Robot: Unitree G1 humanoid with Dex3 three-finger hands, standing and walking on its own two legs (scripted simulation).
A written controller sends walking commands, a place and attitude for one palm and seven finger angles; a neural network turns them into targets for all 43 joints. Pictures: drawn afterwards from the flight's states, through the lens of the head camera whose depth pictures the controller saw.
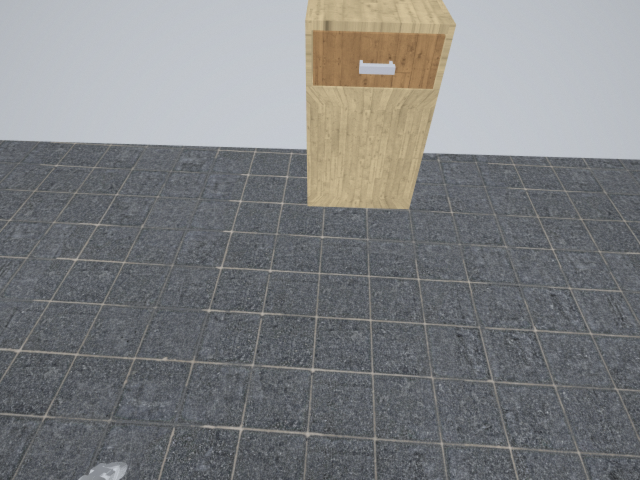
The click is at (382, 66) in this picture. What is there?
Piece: drawer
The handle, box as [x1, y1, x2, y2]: [359, 60, 395, 74]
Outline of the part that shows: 360,60 359,73 394,73 395,67 392,61 389,61 388,64 363,63 362,60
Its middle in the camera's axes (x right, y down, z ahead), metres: +0.18 -0.58 +1.29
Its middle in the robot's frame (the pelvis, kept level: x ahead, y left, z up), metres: +1.36 -0.11 -0.09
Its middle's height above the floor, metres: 0.68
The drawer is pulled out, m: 0.00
